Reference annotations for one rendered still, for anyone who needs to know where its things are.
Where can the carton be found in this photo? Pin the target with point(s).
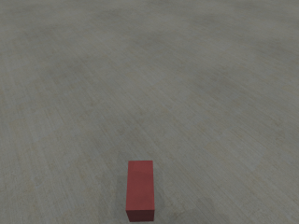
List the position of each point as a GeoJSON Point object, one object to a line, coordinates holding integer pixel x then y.
{"type": "Point", "coordinates": [140, 205]}

